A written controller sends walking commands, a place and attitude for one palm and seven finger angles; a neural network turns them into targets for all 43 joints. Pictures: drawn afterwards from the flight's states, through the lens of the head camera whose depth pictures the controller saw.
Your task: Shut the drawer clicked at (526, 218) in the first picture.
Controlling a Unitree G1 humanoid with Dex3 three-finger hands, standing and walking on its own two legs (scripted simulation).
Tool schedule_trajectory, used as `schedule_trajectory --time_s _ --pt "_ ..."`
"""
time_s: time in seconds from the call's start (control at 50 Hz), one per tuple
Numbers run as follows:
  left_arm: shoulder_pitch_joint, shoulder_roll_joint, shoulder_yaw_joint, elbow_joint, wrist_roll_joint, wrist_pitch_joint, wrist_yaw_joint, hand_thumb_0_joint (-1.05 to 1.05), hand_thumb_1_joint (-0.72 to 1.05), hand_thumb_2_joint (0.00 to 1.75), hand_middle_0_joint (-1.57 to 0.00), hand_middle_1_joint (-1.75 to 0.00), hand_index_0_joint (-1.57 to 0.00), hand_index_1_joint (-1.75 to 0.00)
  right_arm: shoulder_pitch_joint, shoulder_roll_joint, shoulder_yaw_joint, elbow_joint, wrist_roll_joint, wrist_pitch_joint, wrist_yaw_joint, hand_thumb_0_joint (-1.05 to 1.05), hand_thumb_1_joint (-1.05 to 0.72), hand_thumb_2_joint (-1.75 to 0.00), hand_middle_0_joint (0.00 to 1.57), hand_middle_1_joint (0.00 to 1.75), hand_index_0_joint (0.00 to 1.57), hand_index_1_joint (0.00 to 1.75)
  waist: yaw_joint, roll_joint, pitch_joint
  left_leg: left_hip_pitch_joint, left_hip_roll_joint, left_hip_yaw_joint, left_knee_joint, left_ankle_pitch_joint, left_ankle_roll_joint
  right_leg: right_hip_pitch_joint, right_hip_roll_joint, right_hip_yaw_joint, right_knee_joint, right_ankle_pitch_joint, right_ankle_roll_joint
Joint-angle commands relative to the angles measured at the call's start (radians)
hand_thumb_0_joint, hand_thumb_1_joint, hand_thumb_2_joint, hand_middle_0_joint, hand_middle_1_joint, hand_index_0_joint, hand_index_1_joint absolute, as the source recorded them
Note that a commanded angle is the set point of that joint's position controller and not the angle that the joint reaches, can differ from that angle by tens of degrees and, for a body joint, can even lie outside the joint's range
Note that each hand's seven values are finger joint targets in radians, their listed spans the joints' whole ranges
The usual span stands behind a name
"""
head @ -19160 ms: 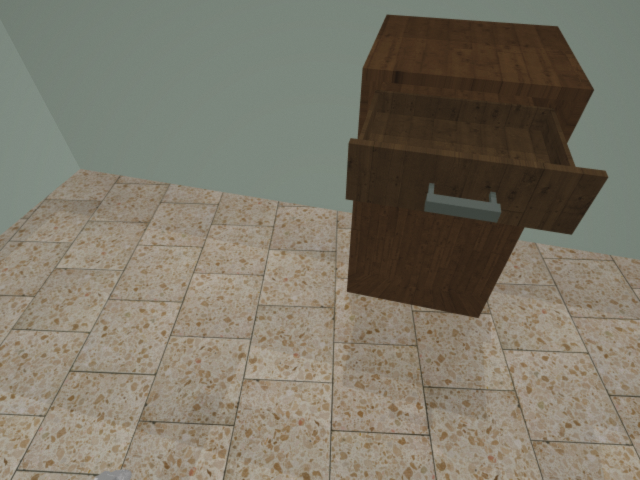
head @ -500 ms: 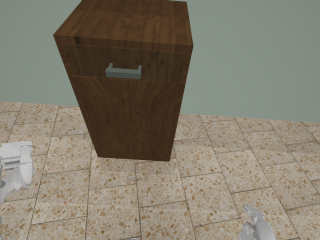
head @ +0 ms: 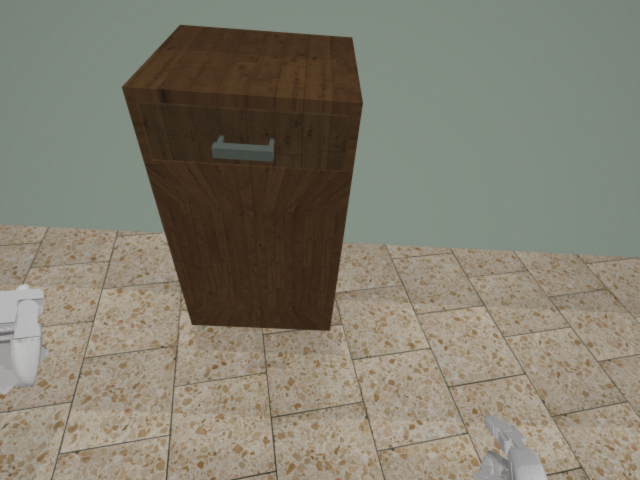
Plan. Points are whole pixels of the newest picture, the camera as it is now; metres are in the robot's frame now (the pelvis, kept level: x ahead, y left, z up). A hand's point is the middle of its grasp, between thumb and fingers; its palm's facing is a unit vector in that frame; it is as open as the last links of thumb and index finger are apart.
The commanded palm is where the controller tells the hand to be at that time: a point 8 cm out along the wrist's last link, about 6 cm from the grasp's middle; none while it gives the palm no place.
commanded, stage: stop stepping back and stand still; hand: left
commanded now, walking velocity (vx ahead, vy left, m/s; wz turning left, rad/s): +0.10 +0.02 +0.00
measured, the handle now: (244, 146) +0.78 +0.22 +0.02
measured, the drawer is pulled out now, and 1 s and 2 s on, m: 0.00 0.00 0.00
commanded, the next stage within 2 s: let the arm hang, fingers relaxed in 1.14 s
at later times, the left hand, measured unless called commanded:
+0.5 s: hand out of the picture +0.07 +0.28 +0.17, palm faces +0.47 -0.79 -0.39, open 3.2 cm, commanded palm +0.03 +0.30 +0.19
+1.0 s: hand out of the picture +0.04 +0.28 +0.15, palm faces +0.44 -0.80 -0.41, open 3.2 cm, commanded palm -0.02 +0.30 +0.19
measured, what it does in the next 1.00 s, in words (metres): walks backwards: left foot, then right foot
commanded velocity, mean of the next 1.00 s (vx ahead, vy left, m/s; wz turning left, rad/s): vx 0.00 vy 0.00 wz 0.00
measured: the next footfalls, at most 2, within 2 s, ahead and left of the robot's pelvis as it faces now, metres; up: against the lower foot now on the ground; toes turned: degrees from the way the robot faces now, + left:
left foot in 0.02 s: +0.08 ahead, +0.10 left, +0.00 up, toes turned +0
right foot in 0.26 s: -0.08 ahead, -0.09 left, +0.00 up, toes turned +4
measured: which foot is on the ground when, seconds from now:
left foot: up 0.00-0.00, down 0.02-0.30, up 0.32-0.40, down 0.42-1.00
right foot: down 0.00-0.10, up 0.12-0.24, down 0.26-1.00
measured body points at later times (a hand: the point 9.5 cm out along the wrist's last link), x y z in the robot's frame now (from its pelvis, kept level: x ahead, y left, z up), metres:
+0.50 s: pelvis -0.09 +0.02 +0.01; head -0.13 +0.02 +0.45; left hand +0.04 +0.32 +0.19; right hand +0.06 -0.22 -0.08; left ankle -0.03 +0.10 -0.73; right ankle -0.11 -0.10 -0.73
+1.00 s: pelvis -0.14 +0.02 +0.01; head -0.15 +0.03 +0.46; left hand +0.01 +0.32 +0.17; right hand +0.02 -0.21 -0.07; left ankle -0.08 +0.11 -0.73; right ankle -0.12 -0.10 -0.73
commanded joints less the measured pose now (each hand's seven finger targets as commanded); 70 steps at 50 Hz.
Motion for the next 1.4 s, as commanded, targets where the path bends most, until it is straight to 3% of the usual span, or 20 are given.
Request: schedule_trajectory --time_s 0.0,0.04,0.14,0.22,0.28,0.32,0.44,0.52,0.56,0.64,0.7,0.74,0.86,0.96,1.06,1.2,1.22,1.26,1.32,1.38 --pt "-0.170 0.059 0.001 0.024 0.021 0.023 0.036 0.00 0.90 0.90 -1.40 -1.60 -1.40 -1.60 -0.123 -0.139 -0.024 -0.145 0.007 -0.081 -0.037 0.00 -0.90 -0.90 0.20 0.30 0.20 0.30 -0.020 0.096 0.154 0.179 0.149 -0.166 -0.351 0.118 0.066 -0.238 -0.071 0.000 -0.044 0.113 0.010" --pt "-0.151 0.071 -0.005 0.027 0.031 0.022 0.044 0.00 0.90 0.90 -1.40 -1.60 -1.40 -1.60 -0.111 -0.129 -0.020 -0.152 0.010 -0.099 -0.042 0.00 -0.90 -0.90 0.20 0.30 0.20 0.30 -0.010 0.064 0.059 0.216 0.151 -0.188 -0.350 0.156 0.080 -0.153 -0.063 -0.010 -0.043 0.198 0.019" --pt "-0.152 0.091 0.012 -0.282 0.061 0.003 0.045 0.00 0.90 0.90 -1.40 -1.60 -1.40 -1.60 -0.135 -0.133 -0.017 -0.190 -0.017 -0.137 -0.021 0.00 -0.90 -0.90 0.20 0.30 0.20 0.30 0.007 0.233 -0.029 0.016 0.194 -0.298 -0.619 -0.469 0.091 0.071 -0.014 -0.031 0.126 -0.007 0.016" --pt "0.023 0.144 0.088 -0.266 0.050 0.025 0.052 0.00 0.90 0.90 -1.40 -1.60 -1.40 -1.60 -0.113 -0.120 -0.018 -0.206 -0.016 -0.138 -0.003 0.00 -0.90 -0.90 0.20 0.30 0.20 0.30 -0.001 0.177 -0.039 0.024 0.073 -0.119 -0.436 -0.291 0.034 0.106 -0.034 -0.049 -0.111 -0.021 -0.017" --pt "-0.011 0.126 0.103 -0.192 0.003 0.013 0.054 0.00 0.90 0.90 -1.40 -1.60 -1.40 -1.60 -0.101 -0.098 -0.019 -0.157 -0.027 -0.100 0.000 0.00 -0.90 -0.90 0.20 0.30 0.20 0.30 -0.023 -0.009 -0.007 0.253 0.013 -0.039 -0.048 0.021 -0.004 -0.240 -0.247 0.158 -0.309 -0.021 -0.127" --pt "-0.035 0.059 0.059 -0.097 -0.010 0.031 0.051 0.00 0.90 0.90 -1.40 -1.60 -1.40 -1.60 -0.086 -0.104 -0.037 -0.131 -0.006 -0.089 -0.007 0.00 -0.90 -0.90 0.20 0.30 0.20 0.30 -0.025 -0.110 0.015 0.246 0.008 -0.049 0.037 0.021 -0.002 -0.288 -0.261 0.162 -0.298 -0.040 -0.135" --pt "-0.186 0.034 -0.037 0.038 0.038 0.048 0.046 0.00 0.90 0.90 -1.40 -1.60 -1.40 -1.60 -0.120 -0.137 -0.019 -0.111 0.005 -0.118 -0.041 0.00 -0.90 -0.90 0.20 0.30 0.20 0.30 -0.020 0.016 0.163 0.263 0.083 -0.114 -0.287 0.123 0.054 -0.253 -0.088 0.028 -0.169 0.133 -0.006" --pt "-0.275 0.058 -0.042 -0.119 0.061 0.019 0.048 0.00 0.90 0.90 -1.40 -1.60 -1.40 -1.60 -0.144 -0.133 -0.004 -0.129 -0.010 -0.136 -0.042 0.00 -0.90 -0.90 0.20 0.30 0.20 0.30 -0.009 0.136 0.093 0.107 0.168 -0.301 -0.576 -0.383 0.075 -0.062 -0.035 -0.007 0.001 0.015 0.024" --pt "-0.240 0.059 -0.023 -0.158 0.076 0.020 0.052 0.00 0.90 0.90 -1.40 -1.60 -1.40 -1.60 -0.141 -0.124 -0.006 -0.144 -0.018 -0.141 -0.034 0.00 -0.90 -0.90 0.20 0.30 0.20 0.30 0.005 0.187 0.070 -0.005 0.174 -0.288 -0.630 -0.491 0.080 0.061 -0.018 -0.031 0.068 0.010 0.019" --pt "-0.059 0.100 0.041 -0.186 0.064 0.024 0.055 0.00 0.90 0.90 -1.40 -1.60 -1.40 -1.60 -0.122 -0.099 -0.010 -0.174 -0.020 -0.140 -0.011 0.00 -0.90 -0.90 0.20 0.30 0.20 0.30 0.008 0.127 0.027 0.021 0.076 -0.141 -0.474 -0.291 0.041 0.100 -0.049 -0.030 -0.113 0.016 -0.013" --pt "-0.011 0.098 0.069 -0.144 0.031 0.013 0.054 0.00 0.90 0.90 -1.40 -1.60 -1.40 -1.60 -0.103 -0.093 -0.027 -0.142 -0.021 -0.115 0.000 0.00 -0.90 -0.90 0.20 0.30 0.20 0.30 -0.011 -0.056 0.017 0.215 -0.007 -0.040 -0.076 -0.037 0.005 -0.207 -0.229 0.193 -0.339 -0.150 -0.103" --pt "-0.025 0.053 0.044 -0.080 0.015 0.023 0.053 0.00 0.90 0.90 -1.40 -1.60 -1.40 -1.60 -0.083 -0.094 -0.034 -0.118 -0.011 -0.092 0.001 0.00 -0.90 -0.90 0.20 0.30 0.20 0.30 -0.024 -0.104 0.053 0.206 -0.002 -0.040 0.047 -0.030 -0.001 -0.299 -0.281 0.206 -0.345 -0.181 -0.138" --pt "-0.140 0.028 -0.021 -0.031 0.037 0.025 0.053 0.00 0.90 0.90 -1.40 -1.60 -1.40 -1.60 -0.110 -0.130 -0.024 -0.114 0.004 -0.123 -0.029 0.00 -0.90 -0.90 0.20 0.30 0.20 0.30 -0.017 0.073 0.125 0.222 0.097 -0.129 -0.330 -0.025 0.054 -0.213 -0.086 0.044 -0.160 0.034 -0.005" --pt "-0.242 0.048 -0.025 -0.141 0.082 0.003 0.058 0.00 0.90 0.90 -1.40 -1.60 -1.40 -1.60 -0.120 -0.123 -0.008 -0.124 -0.013 -0.147 -0.034 0.00 -0.90 -0.90 0.20 0.30 0.20 0.30 -0.003 0.167 0.090 0.010 0.182 -0.287 -0.576 -0.433 0.091 0.019 -0.036 -0.010 0.048 0.060 0.025" --pt "-0.085 0.076 0.025 -0.167 0.072 0.004 0.058 0.00 0.90 0.90 -1.40 -1.60 -1.40 -1.60 -0.111 -0.105 -0.010 -0.148 -0.016 -0.158 -0.013 0.00 -0.90 -0.90 0.20 0.30 0.20 0.30 0.002 0.104 0.015 0.078 0.106 -0.167 -0.460 -0.236 0.063 0.069 -0.062 -0.008 -0.088 0.099 0.005" --pt "-0.052 0.048 0.027 -0.044 0.025 0.014 0.052 0.00 0.90 0.90 -1.40 -1.60 -1.40 -1.60 -0.104 -0.099 -0.025 -0.112 -0.007 -0.105 -0.002 0.00 -0.90 -0.90 0.20 0.30 0.20 0.30 -0.026 -0.053 0.060 0.246 0.026 -0.055 -0.144 -0.012 0.020 -0.237 -0.182 0.132 -0.296 -0.051 -0.062" --pt "-0.247 -0.062 -0.367 0.750 0.077 0.125 -0.080 0.00 0.90 0.90 -1.40 -1.60 -1.40 -1.60 -0.135 -0.223 -0.074 0.122 0.004 -0.186 0.084 0.00 -0.90 -0.90 0.20 0.30 0.20 0.30 -0.069 -0.017 0.040 0.224 0.092 -0.090 -0.012 0.257 0.022 -0.296 -0.205 0.001 -0.058 0.231 -0.064" --pt "-0.241 -0.058 -0.317 0.736 0.103 0.263 -0.107 0.00 0.90 0.90 -1.32 -1.51 -1.32 -1.51 -0.063 -0.254 -0.088 0.112 0.015 -0.077 0.080 0.00 -0.90 -0.90 0.20 0.30 0.20 0.30 -0.047 -0.018 0.006 0.216 0.112 -0.156 -0.092 0.332 0.039 -0.246 -0.146 0.012 0.004 0.190 -0.036" --pt "-0.321 -0.066 -0.333 0.871 0.107 0.277 -0.099 0.00 0.90 0.90 -1.20 -1.38 -1.20 -1.38 -0.073 -0.235 -0.059 0.113 -0.008 -0.030 0.070 0.00 -0.90 -0.90 0.20 0.30 0.20 0.30 -0.017 -0.103 0.001 0.116 0.134 -0.234 -0.160 0.360 0.101 -0.159 -0.092 0.001 0.086 0.125 -0.037" --pt "-0.390 -0.033 -0.342 1.057 0.106 0.282 -0.098 0.00 0.90 0.90 -1.08 -1.25 -1.08 -1.25 -0.105 -0.240 -0.054 0.139 -0.020 -0.007 0.066 0.00 -0.90 -0.90 0.20 0.30 0.20 0.30 -0.003 -0.135 0.021 0.091 0.082 -0.200 -0.181 0.241 0.086 -0.096 -0.128 0.055 0.003 0.161 -0.062"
